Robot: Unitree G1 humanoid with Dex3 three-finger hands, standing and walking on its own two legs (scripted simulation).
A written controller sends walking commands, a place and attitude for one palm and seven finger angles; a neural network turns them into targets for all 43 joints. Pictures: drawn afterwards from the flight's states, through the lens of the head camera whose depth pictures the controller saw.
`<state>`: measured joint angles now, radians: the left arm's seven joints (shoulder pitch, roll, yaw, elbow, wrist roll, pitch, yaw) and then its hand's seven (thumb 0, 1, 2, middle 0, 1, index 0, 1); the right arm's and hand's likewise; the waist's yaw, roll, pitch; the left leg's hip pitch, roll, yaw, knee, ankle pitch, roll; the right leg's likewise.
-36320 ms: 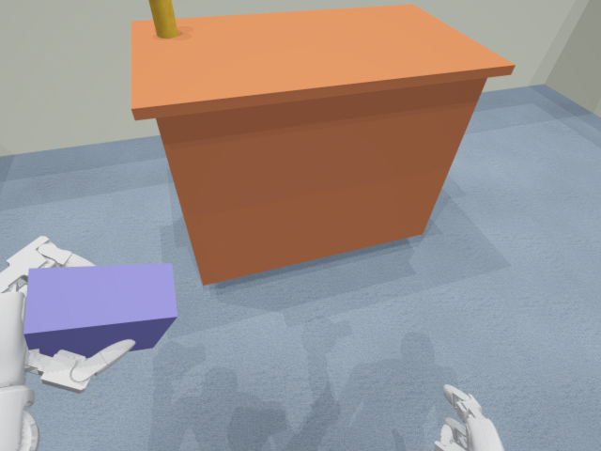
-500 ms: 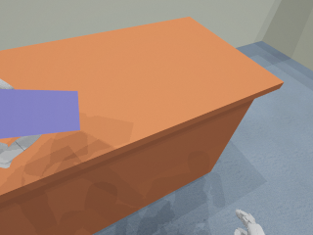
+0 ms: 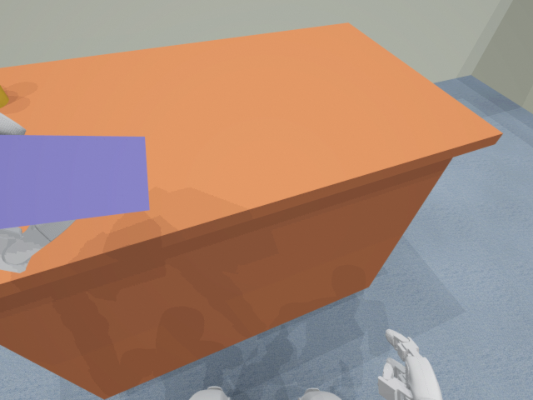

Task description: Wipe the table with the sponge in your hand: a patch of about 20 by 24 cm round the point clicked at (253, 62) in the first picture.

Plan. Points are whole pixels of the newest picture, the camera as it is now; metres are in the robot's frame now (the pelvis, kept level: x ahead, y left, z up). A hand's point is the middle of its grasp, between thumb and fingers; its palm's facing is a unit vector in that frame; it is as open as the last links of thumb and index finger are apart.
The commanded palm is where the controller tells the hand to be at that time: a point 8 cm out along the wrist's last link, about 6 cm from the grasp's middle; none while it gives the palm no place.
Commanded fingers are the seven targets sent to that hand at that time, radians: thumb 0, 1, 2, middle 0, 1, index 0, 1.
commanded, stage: step back with the hand held close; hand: left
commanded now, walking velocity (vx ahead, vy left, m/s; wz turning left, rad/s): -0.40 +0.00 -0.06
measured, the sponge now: (73, 171) +0.25 +0.19 +0.28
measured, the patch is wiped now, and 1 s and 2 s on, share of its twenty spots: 1.00 1.00 1.00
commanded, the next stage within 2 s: stop stepping back and stand still in 0.48 s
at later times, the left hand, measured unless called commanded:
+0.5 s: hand out of the picture +0.12 +0.20 +0.30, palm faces +0.46 -0.79 -0.42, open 9.9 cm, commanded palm +0.06 +0.26 +0.31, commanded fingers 0.00 0.10 1.30 -1.20 -1.60 -1.20 -1.60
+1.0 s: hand out of the picture -0.06 +0.22 +0.31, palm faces +0.60 -0.75 -0.29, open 9.9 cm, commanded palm -0.13 +0.26 +0.31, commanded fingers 0.00 0.10 1.30 -1.20 -1.60 -1.20 -1.60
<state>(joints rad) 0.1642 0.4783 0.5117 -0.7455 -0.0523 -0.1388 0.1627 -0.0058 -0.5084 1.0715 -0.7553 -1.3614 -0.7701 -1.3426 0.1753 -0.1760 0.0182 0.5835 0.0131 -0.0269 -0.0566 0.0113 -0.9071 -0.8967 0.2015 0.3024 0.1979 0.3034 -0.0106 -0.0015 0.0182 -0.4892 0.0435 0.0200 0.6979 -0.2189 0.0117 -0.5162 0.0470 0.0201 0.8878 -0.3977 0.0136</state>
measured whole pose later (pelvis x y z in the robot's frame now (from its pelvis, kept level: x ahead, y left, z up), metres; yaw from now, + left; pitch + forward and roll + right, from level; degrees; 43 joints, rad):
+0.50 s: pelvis -0.11 -0.02 +0.01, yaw -3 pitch +2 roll +0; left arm 0.26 0.54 0.59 -0.77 -0.08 -0.19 0.14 -0.01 -0.51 1.07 -0.76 -1.36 -0.77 -1.34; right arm 0.17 -0.19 -0.03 0.61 0.02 -0.08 -0.04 0.01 -0.91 -0.90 0.20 0.30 0.19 0.30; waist -0.01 -0.04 0.03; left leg -0.38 0.09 0.03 0.59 -0.25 -0.06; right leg -0.46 0.04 0.02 0.74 -0.38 0.02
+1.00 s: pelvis -0.27 -0.04 +0.00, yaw +4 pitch -2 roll +0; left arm 0.15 0.45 0.50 -0.53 -0.05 -0.12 0.13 -0.01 -0.51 1.07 -0.75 -1.36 -0.77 -1.35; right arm 0.29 -0.23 0.02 0.66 0.03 -0.04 -0.03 0.01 -0.91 -0.90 0.20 0.30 0.20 0.30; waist -0.02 0.03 -0.08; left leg -0.48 0.08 -0.01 1.00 -0.44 0.01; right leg -0.35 0.04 -0.02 0.66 -0.29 -0.06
